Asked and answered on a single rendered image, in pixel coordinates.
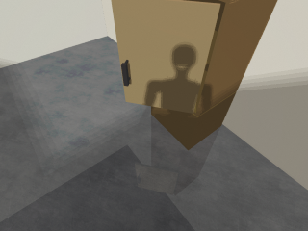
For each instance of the handle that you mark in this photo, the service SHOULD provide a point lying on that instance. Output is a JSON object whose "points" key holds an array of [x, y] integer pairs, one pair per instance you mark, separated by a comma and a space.
{"points": [[125, 74]]}

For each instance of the cupboard door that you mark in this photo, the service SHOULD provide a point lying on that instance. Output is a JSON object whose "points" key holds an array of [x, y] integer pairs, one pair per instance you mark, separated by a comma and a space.
{"points": [[166, 43]]}

